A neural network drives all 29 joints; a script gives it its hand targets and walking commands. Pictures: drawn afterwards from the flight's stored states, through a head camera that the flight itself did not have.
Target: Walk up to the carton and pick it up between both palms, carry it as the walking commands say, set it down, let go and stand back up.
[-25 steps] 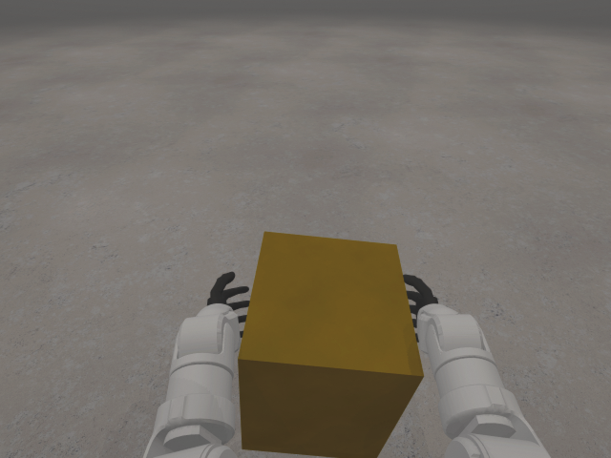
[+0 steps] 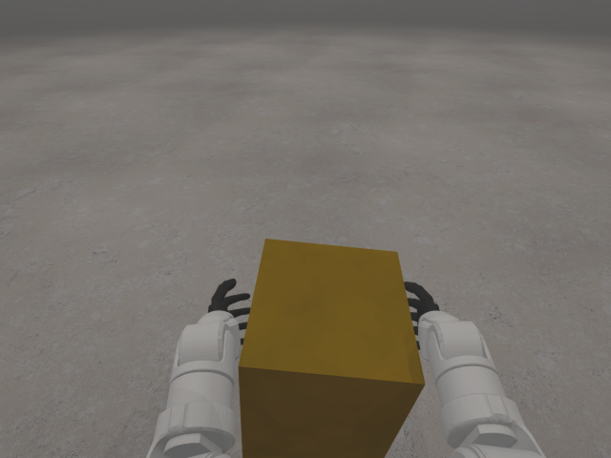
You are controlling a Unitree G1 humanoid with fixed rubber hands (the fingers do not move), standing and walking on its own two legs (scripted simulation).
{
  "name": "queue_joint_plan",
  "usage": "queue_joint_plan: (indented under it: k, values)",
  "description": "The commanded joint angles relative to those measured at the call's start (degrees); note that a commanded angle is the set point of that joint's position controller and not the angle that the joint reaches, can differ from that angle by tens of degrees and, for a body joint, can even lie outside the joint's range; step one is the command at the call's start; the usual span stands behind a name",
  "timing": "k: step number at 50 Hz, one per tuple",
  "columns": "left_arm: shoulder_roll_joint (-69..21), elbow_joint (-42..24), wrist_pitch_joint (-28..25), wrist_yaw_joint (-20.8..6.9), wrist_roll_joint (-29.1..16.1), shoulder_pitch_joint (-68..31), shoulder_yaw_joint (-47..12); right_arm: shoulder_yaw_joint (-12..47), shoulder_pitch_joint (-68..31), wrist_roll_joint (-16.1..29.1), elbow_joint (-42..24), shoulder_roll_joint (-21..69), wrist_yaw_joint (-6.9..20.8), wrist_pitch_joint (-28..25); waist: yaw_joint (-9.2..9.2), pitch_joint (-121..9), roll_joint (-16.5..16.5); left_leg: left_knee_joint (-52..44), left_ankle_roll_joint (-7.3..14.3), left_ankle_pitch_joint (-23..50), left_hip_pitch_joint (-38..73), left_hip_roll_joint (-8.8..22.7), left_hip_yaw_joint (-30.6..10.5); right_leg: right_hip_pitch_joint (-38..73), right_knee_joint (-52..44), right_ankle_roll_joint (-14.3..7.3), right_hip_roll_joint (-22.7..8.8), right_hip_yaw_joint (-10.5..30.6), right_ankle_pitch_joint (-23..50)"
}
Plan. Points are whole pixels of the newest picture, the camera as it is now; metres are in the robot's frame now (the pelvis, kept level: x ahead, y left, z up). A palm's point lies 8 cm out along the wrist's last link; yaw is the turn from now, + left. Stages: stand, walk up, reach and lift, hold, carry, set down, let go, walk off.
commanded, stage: reach and lift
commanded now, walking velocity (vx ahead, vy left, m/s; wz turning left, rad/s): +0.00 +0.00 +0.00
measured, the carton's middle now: (320, 354) +0.30 -0.01 +0.00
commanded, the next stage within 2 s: hold in 0.08 s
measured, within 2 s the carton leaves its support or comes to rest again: neither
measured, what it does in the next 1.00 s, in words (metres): walks backwards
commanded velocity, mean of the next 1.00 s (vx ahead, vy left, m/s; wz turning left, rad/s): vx -0.23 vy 0.00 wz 0.58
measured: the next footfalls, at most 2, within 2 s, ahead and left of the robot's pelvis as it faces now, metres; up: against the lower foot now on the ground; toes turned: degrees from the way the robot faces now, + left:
left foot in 1.12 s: -0.13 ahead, +0.14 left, +0.00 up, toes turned +16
right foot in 1.42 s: -0.22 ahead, -0.09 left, +0.00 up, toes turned +24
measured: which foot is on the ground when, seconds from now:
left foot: down 0.00-0.68, up 0.70-1.00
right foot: down 0.00-1.00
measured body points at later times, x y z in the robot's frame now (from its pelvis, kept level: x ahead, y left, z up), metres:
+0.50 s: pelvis +0.00 +0.00 +0.00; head -0.08 +0.01 +0.44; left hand +0.32 +0.14 +0.06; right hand +0.31 -0.16 +0.05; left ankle +0.05 +0.10 -0.73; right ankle +0.04 -0.14 -0.73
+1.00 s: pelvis -0.10 -0.03 -0.01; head -0.07 -0.04 +0.44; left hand +0.21 +0.14 +0.10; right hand +0.23 -0.15 +0.07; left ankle -0.15 +0.14 -0.65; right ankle +0.02 -0.14 -0.73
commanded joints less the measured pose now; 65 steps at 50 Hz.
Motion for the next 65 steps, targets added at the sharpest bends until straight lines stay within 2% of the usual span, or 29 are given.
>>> queue_joint_plan:
  k: [1, 3, 5, 11, 12, 13, 18, 22, 23, 26, 28, 30, 31, 32, 33, 34, 36, 38, 41, 44, 48, 52, 53, 55, 56, 59, 60, 61, 65]
  values:
    - [-61.5, -3.8, -2.3, -21.3, -15.8, -34.2, -34.6, 27.7, -36.7, 16.7, -10.9, 66.6, 15.9, -2.7, 0.19, -13.8, -0.6, -12.9, -0.5, 0.5, 7.0, -1.2, 0.1, 4.9, -5.6, -1.3, 0.6, 4.7, -0.2]
    - [-60.0, -2.2, -2.1, -21.1, -15.1, -32.8, -32.7, 27.3, -38.7, 16.8, -10.6, 66.3, 16.1, -1.9, 1.46, -11.5, -3.1, -13.4, -0.1, -1.7, 6.7, -1.2, 0.2, 3.3, -6.0, -1.0, 0.7, 4.6, -3.3]
    - [-62.7, -3.1, -2.3, -21.0, -16.2, -34.3, -35.0, 27.9, -38.2, 16.9, -12.0, 66.0, 16.3, -2.8, 0.49, -11.9, 1.1, -14.2, -0.8, -0.1, 6.5, -0.9, -0.4, 3.6, -4.7, -1.6, 1.3, 4.5, 0.8]
    - [-60.9, -5.6, -1.8, -21.1, -16.4, -32.6, -36.0, 28.3, -35.9, 16.4, -11.9, 66.3, 15.7, -2.0, 0.07, -12.1, -2.8, -12.9, -0.7, 2.7, 8.7, -1.5, 0.4, 3.4, -5.8, -1.0, 0.8, 4.7, 0.9]
    - [-61.8, -2.2, -1.2, -21.1, -15.2, -32.9, -34.1, 27.2, -36.3, 16.3, -10.7, 65.2, 15.9, -1.9, 0.40, -10.7, 1.1, -14.1, -0.7, -1.2, 7.0, -1.1, 0.5, 4.2, -5.5, -1.4, 0.9, 4.3, -1.4]
    - [-61.0, -3.0, -1.6, -21.2, -15.7, -31.9, -34.4, 26.8, -35.3, 15.4, -10.2, 65.7, 15.5, -2.0, -0.51, -11.1, -2.5, -13.7, -0.7, 0.8, 7.8, -1.0, 0.0, 3.7, -5.8, -1.3, 0.9, 4.4, -0.3]
    - [-61.6, -4.3, -1.5, -21.4, -16.0, -32.5, -36.1, 28.4, -36.1, 16.8, -13.1, 66.4, 15.6, -2.2, 0.10, -11.2, 0.0, -13.4, -0.8, 2.3, 6.8, -1.2, 0.1, 4.4, -5.4, -1.3, 0.7, 4.7, 1.8]
    - [-60.8, -5.5, -2.1, -21.3, -16.9, -31.6, -37.0, 30.4, -36.2, 17.3, -14.8, 66.6, 15.5, -2.5, 0.28, -14.7, -2.3, -12.8, -0.7, 4.1, 8.4, -0.8, -0.8, 4.0, -4.7, -1.3, 0.9, 4.7, 2.9]
    - [-60.7, -5.0, -1.6, -21.1, -15.8, -33.6, -36.8, 31.1, -39.8, 15.3, -18.1, 63.9, 14.8, -1.7, 1.19, -12.7, -1.5, -12.2, -0.9, 11.3, 0.6, 10.5, -6.9, -6.0, 4.1, -0.6, -7.5, 2.2, 1.7]
    - [-59.5, -12.3, 0.2, -19.3, -19.0, -37.2, -40.8, 33.1, -38.5, 17.9, -21.2, 64.4, 13.1, -0.2, -0.03, -9.9, 8.5, -16.0, 6.9, 22.8, -2.0, 16.4, -18.7, -14.1, 18.1, 1.6, -1.2, -2.3, -12.1]
    - [-59.2, -16.1, 2.3, -17.9, -21.4, -36.1, -43.2, 35.4, -35.8, 19.5, -23.1, 64.8, 11.6, 2.4, 0.00, -11.7, 11.3, -13.9, 9.8, 28.5, -6.1, 17.0, -19.3, -12.2, 22.0, 1.8, -1.2, -3.3, -16.1]
    - [-61.0, -22.1, 3.8, -17.2, -24.4, -36.6, -46.9, 37.5, -36.0, 20.6, -29.7, 65.6, 10.0, 4.4, 0.73, -14.4, 10.5, -8.8, 6.7, 32.7, -7.5, 12.5, -13.8, -7.7, 10.9, 1.5, -1.2, -3.6, -10.1]
    - [-61.0, -28.1, 4.6, -16.4, -26.2, -37.4, -48.1, 40.7, -36.9, 22.6, -34.3, 66.5, 9.2, 5.6, 0.77, -17.0, 7.1, -1.8, 4.6, 36.2, -9.4, 9.9, -9.8, -1.5, 2.9, 1.3, -3.2, -3.4, -1.2]
    - [-59.7, -27.6, 6.5, -16.0, -26.7, -31.8, -47.1, 42.4, -35.4, 23.4, -37.3, 66.1, 7.8, 7.2, 1.17, -19.0, -2.2, 7.2, 1.1, 22.0, -18.0, 5.6, -4.6, 8.8, -3.3, -1.5, -10.1, 2.7, 13.3]
    - [-58.4, -29.3, 7.4, -15.6, -27.2, -30.6, -47.1, 42.9, -37.1, 23.8, -40.7, 65.4, 7.1, 8.3, 1.50, -19.6, -20.1, 22.8, -2.8, -12.2, -30.0, -3.4, 4.2, 13.5, -6.6, -8.5, -27.2, 18.5, 39.5]
    - [-58.6, -31.4, 8.6, -14.7, -28.1, -28.4, -47.3, 44.1, -37.9, 24.6, -42.3, 64.0, 5.9, 9.9, 0.61, -20.5, -21.9, 35.6, -3.9, -22.4, -25.3, 1.2, 6.7, 9.3, -1.9, -12.6, -30.6, 14.2, 51.1]
    - [-58.8, -36.4, 11.9, -12.5, -27.1, -20.5, -45.6, 46.4, -32.1, 27.0, -49.6, 64.1, 4.1, 13.1, 0.35, -19.9, -13.4, 42.4, -3.9, -16.4, -24.6, 1.5, 6.8, 6.9, -2.4, -11.2, -27.0, 7.7, 46.5]
    - [-57.8, -44.8, 14.1, -10.4, -27.9, -20.5, -47.4, 48.5, -29.3, 29.8, -55.0, 65.2, 2.2, 15.8, 0.00, -20.0, -13.2, 38.3, -5.3, -13.3, -26.2, 2.7, 8.7, 10.3, 0.1, -9.9, -22.8, 0.5, 47.1]
    - [-52.2, -52.3, 17.8, -7.3, -26.8, -15.3, -45.8, 48.4, -20.9, 31.0, -57.8, 62.9, -0.2, 20.5, -0.24, -21.9, -8.7, 34.7, -6.7, -11.6, -28.3, 2.3, 9.7, 13.8, 1.9, -8.3, -21.9, -2.5, 48.8]
    - [-48.8, -49.1, 20.9, -5.5, -24.1, -4.9, -41.7, 49.7, -19.5, 31.4, -61.2, 60.3, -2.0, 24.1, 0.14, -23.1, -16.6, 29.7, -7.2, -11.6, -27.0, 2.5, 10.4, 15.2, 2.2, -8.0, -21.8, -4.9, 44.3]
    - [-47.0, -48.3, 23.4, -3.8, -22.3, -0.7, -40.6, 48.6, -19.3, 32.0, -63.4, 57.0, -2.8, 26.9, 0.33, -22.5, -14.6, 20.5, -6.4, -10.2, -19.0, 3.6, 12.1, 7.5, 2.4, -8.1, -24.0, -8.9, 39.2]
    - [-50.2, -55.4, 23.1, -2.7, -24.2, -4.6, -44.7, 47.0, -17.7, 33.4, -67.0, 57.6, -2.0, 26.5, -1.65, -26.7, -12.2, -4.0, -3.9, -0.7, -10.0, 5.3, 10.6, 6.0, 9.1, -5.3, -24.3, -10.2, 30.0]
    - [-50.7, -53.4, 23.7, -2.5, -24.2, -3.1, -44.4, 44.8, -14.6, 31.8, -64.8, 57.5, -2.2, 26.6, -2.52, -26.5, -3.4, -10.5, -3.1, 7.2, -5.3, 4.7, 5.6, -0.5, 14.2, -2.6, -21.2, -11.8, 19.5]
    - [-51.0, -55.5, 23.3, -2.3, -24.3, -6.6, -46.5, 42.3, -12.0, 30.8, -62.3, 55.5, -1.8, 26.5, -0.92, -22.8, 24.5, -11.1, 5.2, 49.6, 2.4, 22.2, -30.0, -28.1, 30.6, 4.0, -6.9, -8.0, -27.2]
    - [-53.0, -57.8, 22.5, -3.0, -26.5, -9.9, -48.5, 42.6, -12.4, 30.8, -65.0, 56.6, -1.3, 25.8, -0.38, -21.3, 18.9, -10.5, 5.4, 46.7, -1.4, 19.7, -27.1, -26.1, 38.0, 3.0, -6.5, -1.3, -26.8]
    - [-56.6, -63.1, 21.8, -4.1, -32.0, -15.9, -54.6, 41.8, -15.8, 29.6, -70.8, 57.0, -1.6, 24.1, 0.32, -19.3, 12.7, -12.6, 3.3, 27.0, -5.5, 13.8, -24.3, -24.0, 41.2, 3.5, -3.5, 0.1, -15.2]
    - [-57.5, -62.3, 21.6, -4.3, -32.3, -12.5, -55.1, 42.0, -13.5, 29.3, -71.8, 56.3, -1.6, 23.5, 0.81, -22.3, 11.6, -12.7, 1.2, 23.8, -2.4, 10.8, -18.9, -23.0, 38.9, 3.1, -3.3, -0.1, -12.9]
    - [-57.5, -61.8, 21.8, -4.6, -33.4, -12.6, -56.4, 40.4, -9.4, 27.6, -68.4, 56.0, -1.3, 23.5, 0.57, -22.5, 14.5, -14.2, -1.9, 20.5, 0.2, 8.3, -16.1, -21.4, 34.4, 3.6, -1.8, -2.5, -13.1]
    - [-54.5, -60.5, 23.1, -5.1, -33.6, -11.9, -57.7, 39.1, -4.3, 24.0, -65.7, 53.2, -2.2, 24.0, 0.00, -20.8, 19.3, -24.0, -2.9, 23.0, -1.8, 9.3, -22.0, -9.3, 16.8, 2.2, 3.0, -5.2, -18.9]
